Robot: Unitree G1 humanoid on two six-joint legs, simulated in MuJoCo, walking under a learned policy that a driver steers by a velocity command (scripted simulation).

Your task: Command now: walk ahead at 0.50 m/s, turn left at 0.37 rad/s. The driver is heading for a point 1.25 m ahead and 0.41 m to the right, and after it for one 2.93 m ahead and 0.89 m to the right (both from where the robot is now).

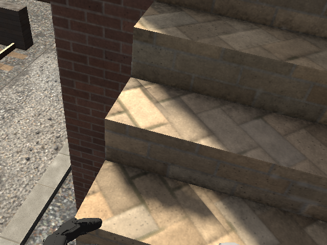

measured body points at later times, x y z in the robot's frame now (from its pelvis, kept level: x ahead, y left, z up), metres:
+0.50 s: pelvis +0.24 +0.01 +0.17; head +0.23 +0.07 +0.62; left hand +0.29 +0.27 +0.01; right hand +0.40 -0.26 +0.11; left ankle +0.15 +0.13 -0.37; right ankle +0.24 -0.08 -0.53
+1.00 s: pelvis +0.37 -0.02 +0.22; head +0.39 -0.01 +0.67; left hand +0.72 +0.00 +0.23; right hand +0.22 -0.20 +0.08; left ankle +0.31 +0.19 -0.52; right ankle +0.45 -0.17 -0.29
